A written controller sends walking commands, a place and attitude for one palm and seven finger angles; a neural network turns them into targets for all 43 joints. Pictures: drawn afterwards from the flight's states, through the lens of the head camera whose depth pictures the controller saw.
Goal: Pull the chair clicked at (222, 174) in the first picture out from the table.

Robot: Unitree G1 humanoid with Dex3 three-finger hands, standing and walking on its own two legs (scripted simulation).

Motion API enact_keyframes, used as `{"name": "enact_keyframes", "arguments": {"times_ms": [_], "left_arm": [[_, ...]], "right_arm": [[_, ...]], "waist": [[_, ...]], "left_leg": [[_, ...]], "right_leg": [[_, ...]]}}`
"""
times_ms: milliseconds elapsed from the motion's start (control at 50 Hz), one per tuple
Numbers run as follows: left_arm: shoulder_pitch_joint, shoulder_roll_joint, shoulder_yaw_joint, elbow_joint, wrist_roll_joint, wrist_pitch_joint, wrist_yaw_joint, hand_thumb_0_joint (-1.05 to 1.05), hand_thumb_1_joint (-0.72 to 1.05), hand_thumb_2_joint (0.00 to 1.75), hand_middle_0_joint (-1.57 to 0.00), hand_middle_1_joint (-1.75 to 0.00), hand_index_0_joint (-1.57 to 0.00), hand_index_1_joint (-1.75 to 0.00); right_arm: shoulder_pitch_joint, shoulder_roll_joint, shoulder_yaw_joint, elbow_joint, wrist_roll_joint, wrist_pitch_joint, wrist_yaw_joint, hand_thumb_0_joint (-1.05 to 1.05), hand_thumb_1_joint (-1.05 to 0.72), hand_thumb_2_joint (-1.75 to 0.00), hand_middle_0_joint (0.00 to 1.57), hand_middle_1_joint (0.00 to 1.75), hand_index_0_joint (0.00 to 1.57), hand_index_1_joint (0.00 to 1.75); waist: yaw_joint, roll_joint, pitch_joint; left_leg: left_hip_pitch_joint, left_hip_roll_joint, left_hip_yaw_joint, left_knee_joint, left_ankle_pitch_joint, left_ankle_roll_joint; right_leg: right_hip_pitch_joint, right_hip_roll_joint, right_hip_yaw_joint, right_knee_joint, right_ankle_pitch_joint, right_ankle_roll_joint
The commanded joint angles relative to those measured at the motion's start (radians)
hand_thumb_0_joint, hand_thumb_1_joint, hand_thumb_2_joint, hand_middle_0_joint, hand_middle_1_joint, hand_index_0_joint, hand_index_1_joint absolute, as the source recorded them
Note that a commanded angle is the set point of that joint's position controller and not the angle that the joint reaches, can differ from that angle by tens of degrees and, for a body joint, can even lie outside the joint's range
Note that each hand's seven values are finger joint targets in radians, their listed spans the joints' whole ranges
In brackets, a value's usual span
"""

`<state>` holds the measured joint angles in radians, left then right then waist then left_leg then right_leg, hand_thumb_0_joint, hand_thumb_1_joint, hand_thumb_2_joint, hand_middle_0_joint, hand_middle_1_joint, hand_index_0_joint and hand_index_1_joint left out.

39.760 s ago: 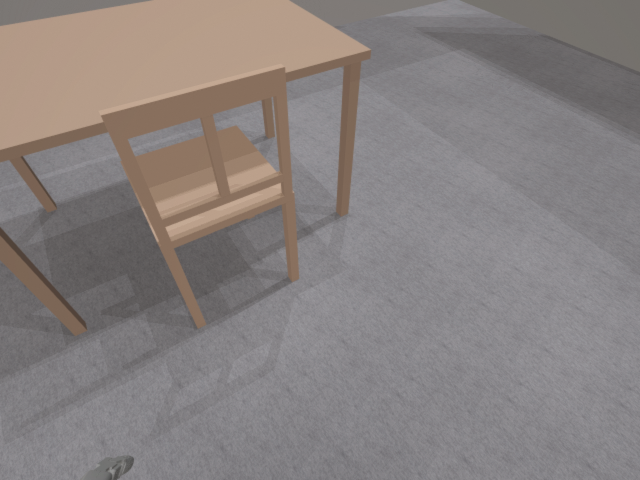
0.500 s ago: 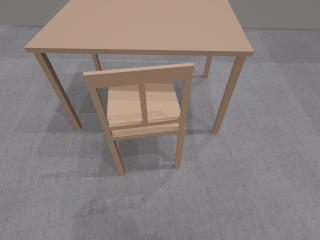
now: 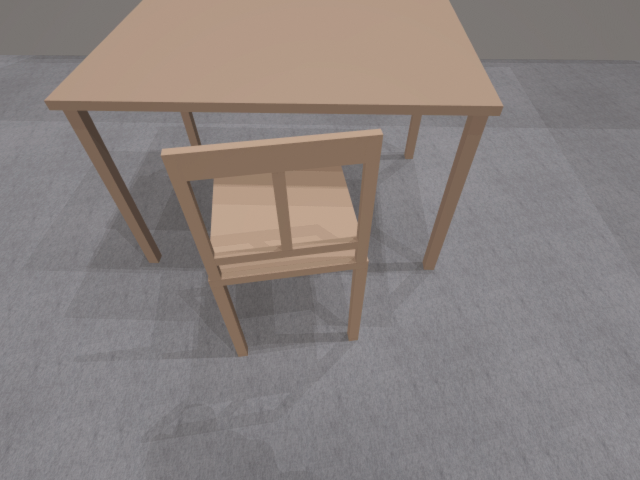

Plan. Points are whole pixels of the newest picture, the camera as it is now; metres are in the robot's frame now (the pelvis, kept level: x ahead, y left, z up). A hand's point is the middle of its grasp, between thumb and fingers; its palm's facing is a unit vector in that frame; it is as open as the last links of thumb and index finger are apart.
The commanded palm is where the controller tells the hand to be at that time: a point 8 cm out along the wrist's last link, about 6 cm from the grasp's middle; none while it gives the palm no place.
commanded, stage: take the last steps up to it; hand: left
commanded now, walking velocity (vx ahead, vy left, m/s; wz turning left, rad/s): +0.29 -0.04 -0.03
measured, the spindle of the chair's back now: (282, 212) +0.66 +0.11 -0.12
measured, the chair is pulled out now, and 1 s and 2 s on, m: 0.16 0.16 0.16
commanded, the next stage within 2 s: come to a stop and stand still in 0.60 s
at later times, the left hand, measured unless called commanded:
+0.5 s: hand out of the picture +0.08 +0.20 -0.20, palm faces +0.01 -0.99 -0.14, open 7.4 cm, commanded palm none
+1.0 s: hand (232, 367) +0.33 +0.17 -0.18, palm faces -0.03 -0.98 -0.18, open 7.4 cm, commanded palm none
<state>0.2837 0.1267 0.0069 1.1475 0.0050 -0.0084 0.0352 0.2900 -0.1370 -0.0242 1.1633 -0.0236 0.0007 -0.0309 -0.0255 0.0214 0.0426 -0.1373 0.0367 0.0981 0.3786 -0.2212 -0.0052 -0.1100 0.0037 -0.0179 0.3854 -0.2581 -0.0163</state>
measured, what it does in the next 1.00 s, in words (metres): walks ahead: right foot, then left foot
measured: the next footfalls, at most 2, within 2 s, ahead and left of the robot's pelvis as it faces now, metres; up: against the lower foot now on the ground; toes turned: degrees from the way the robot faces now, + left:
right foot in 0.74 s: +0.28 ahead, -0.10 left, +0.01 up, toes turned +5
left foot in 0.88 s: +0.21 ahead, +0.11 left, +0.00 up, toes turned +1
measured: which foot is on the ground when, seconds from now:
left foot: down 0.00-0.74, up 0.76-0.86, down 0.88-1.00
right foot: down 0.00-0.38, up 0.40-0.72, down 0.74-1.00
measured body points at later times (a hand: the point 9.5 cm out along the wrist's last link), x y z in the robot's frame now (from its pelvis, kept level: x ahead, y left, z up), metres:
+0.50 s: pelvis +0.11 +0.02 -0.01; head +0.13 +0.04 +0.43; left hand +0.09 +0.25 -0.18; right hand +0.11 -0.21 -0.16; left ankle +0.09 +0.12 -0.74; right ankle +0.03 -0.09 -0.66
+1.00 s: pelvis +0.24 +0.01 -0.01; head +0.29 +0.01 +0.43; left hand +0.33 +0.22 -0.17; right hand +0.23 -0.23 -0.17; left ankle +0.17 +0.10 -0.74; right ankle +0.23 -0.12 -0.72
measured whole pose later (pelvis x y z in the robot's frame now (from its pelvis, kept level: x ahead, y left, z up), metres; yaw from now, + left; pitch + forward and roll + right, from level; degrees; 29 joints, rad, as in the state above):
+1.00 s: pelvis +0.24 +0.01 -0.01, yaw -2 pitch +0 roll -1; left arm 0.12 0.15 0.05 0.99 0.01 0.05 0.03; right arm 0.26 -0.16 -0.05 1.01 -0.03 0.00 -0.05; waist -0.04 0.00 0.11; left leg -0.15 0.00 0.05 0.54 -0.39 0.03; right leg -0.38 -0.01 -0.02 0.81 -0.46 0.00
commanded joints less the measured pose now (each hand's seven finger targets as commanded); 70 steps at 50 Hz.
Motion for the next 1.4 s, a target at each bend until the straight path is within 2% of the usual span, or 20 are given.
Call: {"name": "enact_keyframes", "arguments": {"times_ms": [0,120,240,320,360,380,460,640,680,720,760,820,880,920,1020,1080,1280,1300,1320,1380], "left_arm": [[0.057,0.115,0.033,-0.044,0.013,-0.004,-0.010,0.00,0.90,0.90,-0.20,-0.30,-0.20,-0.30],[0.102,0.107,0.050,-0.065,0.015,-0.018,-0.023,0.00,0.90,0.90,-0.20,-0.30,-0.20,-0.30],[0.287,0.158,0.087,-0.026,0.029,-0.036,0.004,0.00,0.90,0.90,-0.20,-0.30,-0.20,-0.30],[0.097,0.149,0.085,-0.089,0.020,-0.041,0.001,0.00,0.90,0.90,-0.20,-0.30,-0.20,-0.30],[0.049,0.076,0.069,-0.165,0.001,-0.040,-0.024,0.00,0.90,0.90,-0.20,-0.30,-0.20,-0.30],[0.006,0.114,0.074,-0.180,0.008,-0.037,-0.017,0.00,0.90,0.90,-0.20,-0.30,-0.20,-0.30],[-0.024,0.082,0.070,-0.180,0.022,-0.021,-0.049,0.00,0.90,0.90,-0.20,-0.30,-0.20,-0.30],[-0.057,0.091,0.073,-0.212,0.016,-0.008,-0.056,0.00,0.90,0.90,-0.20,-0.30,-0.20,-0.30],[0.036,0.137,0.087,-0.182,0.019,-0.017,-0.047,0.00,0.90,0.90,-0.20,-0.30,-0.20,-0.30],[0.139,0.259,0.104,-0.157,0.013,-0.029,-0.024,0.00,0.90,0.90,-0.20,-0.30,-0.20,-0.30],[0.017,0.231,0.090,-0.181,0.020,-0.022,-0.005,0.00,0.90,0.90,-0.20,-0.30,-0.20,-0.30],[-0.160,0.189,0.085,-0.220,0.013,-0.005,0.011,0.00,0.90,0.90,-0.20,-0.30,-0.20,-0.30],[-0.127,0.128,0.064,-0.249,-0.005,0.013,0.009,0.00,0.90,0.90,-0.20,-0.30,-0.20,-0.30],[-0.172,0.143,0.068,-0.248,0.008,0.030,0.010,0.00,0.90,0.90,-0.20,-0.30,-0.20,-0.30],[-0.111,0.155,0.077,-0.235,0.007,0.011,-0.010,0.00,0.90,0.90,-0.20,-0.30,-0.20,-0.30],[0.018,0.272,0.098,-0.184,0.012,0.002,0.006,0.00,0.90,0.90,-0.20,-0.30,-0.20,-0.30],[-0.087,0.247,0.097,-0.263,0.023,0.005,0.007,0.00,0.90,0.90,-0.20,-0.30,-0.20,-0.30],[-0.073,0.289,0.096,-0.293,0.024,-0.017,0.048,0.00,0.90,0.90,-0.20,-0.30,-0.20,-0.30],[-0.092,0.300,0.089,-0.314,0.015,-0.006,0.048,0.00,0.90,0.90,-0.20,-0.30,-0.20,-0.30],[-0.029,0.190,0.056,-0.319,0.001,0.012,0.036,0.00,0.90,0.90,-0.20,-0.30,-0.20,-0.30]], "right_arm": [[0.102,-0.105,-0.033,-0.023,-0.009,0.004,0.008,0.00,-0.90,-0.90,0.20,0.30,0.20,0.30],[0.112,-0.106,-0.044,-0.051,-0.007,-0.020,0.010,0.00,-0.90,-0.90,0.20,0.30,0.20,0.30],[-0.062,-0.087,-0.048,-0.145,0.000,-0.040,0.009,0.00,-0.90,-0.90,0.20,0.30,0.20,0.30],[0.118,-0.063,-0.049,-0.116,0.000,-0.052,0.011,0.00,-0.90,-0.90,0.20,0.30,0.20,0.30],[0.418,-0.220,-0.079,-0.031,-0.022,-0.064,-0.006,0.00,-0.90,-0.90,0.20,0.30,0.20,0.30],[0.392,-0.224,-0.073,-0.043,-0.018,-0.048,-0.015,0.00,-0.90,-0.90,0.20,0.30,0.20,0.30],[0.135,-0.132,-0.044,-0.117,-0.011,-0.076,-0.009,0.00,-0.90,-0.90,0.20,0.30,0.20,0.30],[0.087,-0.165,-0.055,-0.130,-0.018,-0.046,-0.005,0.00,-0.90,-0.90,0.20,0.30,0.20,0.30],[0.095,-0.125,-0.049,-0.128,-0.012,-0.038,0.002,0.00,-0.90,-0.90,0.20,0.30,0.20,0.30],[0.132,-0.080,-0.045,-0.152,0.008,-0.023,0.004,0.00,-0.90,-0.90,0.20,0.30,0.20,0.30],[0.097,-0.068,-0.042,-0.157,0.015,-0.014,-0.003,0.00,-0.90,-0.90,0.20,0.30,0.20,0.30],[0.207,-0.064,-0.042,-0.103,0.019,0.001,-0.004,0.00,-0.90,-0.90,0.20,0.30,0.20,0.30],[0.126,-0.165,-0.053,-0.131,-0.008,-0.011,-0.016,0.00,-0.90,-0.90,0.20,0.30,0.20,0.30],[0.122,-0.169,-0.058,-0.143,-0.013,0.003,-0.024,0.00,-0.90,-0.90,0.20,0.30,0.20,0.30],[0.060,-0.212,-0.077,-0.188,-0.004,0.010,-0.033,0.00,-0.90,-0.90,0.20,0.30,0.20,0.30],[-0.022,-0.163,-0.087,-0.246,0.021,0.029,-0.017,0.00,-0.90,-0.90,0.20,0.30,0.20,0.30],[-0.056,-0.110,-0.060,-0.222,0.012,0.029,0.019,0.00,-0.90,-0.90,0.20,0.30,0.20,0.30],[-0.035,-0.149,-0.048,-0.319,0.038,-0.019,0.012,0.00,-0.90,-0.90,0.20,0.30,0.20,0.30],[-0.022,-0.143,-0.050,-0.311,0.039,-0.015,0.009,0.00,-0.90,-0.90,0.20,0.30,0.20,0.30],[-0.069,-0.209,-0.053,-0.337,0.013,-0.012,0.003,0.00,-0.90,-0.90,0.20,0.30,0.20,0.30]], "waist": [[0.000,-0.012,0.104],[0.015,-0.044,0.128],[0.095,-0.179,0.113],[-0.068,-0.090,0.046],[-0.130,0.378,-0.058],[-0.122,0.270,-0.028],[0.009,0.096,0.163],[0.026,0.076,0.027],[0.071,-0.028,0.027],[0.080,-0.296,-0.076],[0.032,-0.112,-0.038],[-0.061,-0.234,-0.079],[-0.001,0.261,-0.091],[-0.027,0.298,-0.019],[0.024,0.062,-0.112],[0.078,-0.255,-0.146],[0.014,-0.189,-0.110],[-0.016,-0.152,-0.406],[-0.039,-0.104,-0.413],[0.022,0.065,-0.291]], "left_leg": [[-0.045,0.067,-0.087,-0.044,-0.261,0.056],[-0.113,0.082,-0.109,0.047,-0.214,0.088],[-0.560,0.009,-0.018,0.549,-0.323,0.042],[-0.074,-0.004,-0.014,0.135,-0.119,0.068],[0.329,0.361,-0.552,-0.100,0.165,0.208],[0.254,0.404,-0.618,-0.118,0.211,0.259],[-0.083,0.278,-0.324,-0.180,0.136,0.212],[-0.085,0.189,-0.135,-0.036,0.099,0.137],[-0.191,0.091,-0.080,0.148,0.025,0.087],[-0.346,-0.046,0.006,0.536,-0.369,0.015],[-0.264,0.001,-0.118,0.570,-0.420,0.014],[-0.091,0.031,-0.125,0.124,-0.083,0.007],[0.063,0.228,-0.258,0.034,1.042,0.108],[0.161,0.241,-0.249,0.066,1.205,0.155],[0.223,0.157,-0.161,0.271,1.096,0.076],[-0.258,-0.100,-0.121,0.718,-0.419,-0.021],[-0.221,-0.054,-0.076,0.384,-0.184,-0.034],[-0.242,-0.064,-0.047,0.252,-0.260,-0.046],[-0.142,-0.088,-0.007,0.107,-0.033,-0.039],[0.067,0.124,-0.201,0.155,0.608,0.069]], "right_leg": [[-0.178,-0.070,0.096,-0.069,-0.283,-0.057],[-0.167,-0.070,0.120,0.025,-0.184,-0.091],[0.253,-0.309,0.376,-0.034,0.486,-0.258],[-0.056,-0.198,0.160,0.161,0.470,-0.156],[-0.527,0.044,-0.058,0.736,-0.256,-0.019],[-0.548,-0.002,0.057,0.872,-0.292,-0.043],[-0.529,-0.113,0.046,0.772,-0.094,-0.008],[-0.174,-0.028,-0.097,0.223,0.013,0.007],[0.002,-0.048,0.000,0.123,0.100,-0.032],[0.151,-0.366,0.405,-0.055,0.404,-0.216],[-0.041,-0.369,0.344,-0.057,0.477,-0.248],[-0.089,-0.260,0.142,0.134,0.634,-0.134],[-0.224,-0.047,-0.028,0.354,0.031,0.023],[-0.368,-0.003,-0.007,0.510,-0.270,0.008],[-0.185,0.000,-0.041,0.116,0.070,-0.002],[0.133,-0.431,0.356,0.055,1.241,-0.239],[0.045,-0.243,0.181,0.032,0.675,-0.166],[0.348,-0.288,0.260,0.210,1.295,-0.124],[0.342,-0.260,0.162,0.336,1.256,-0.079],[-0.067,-0.090,0.034,0.272,0.301,0.002]]}}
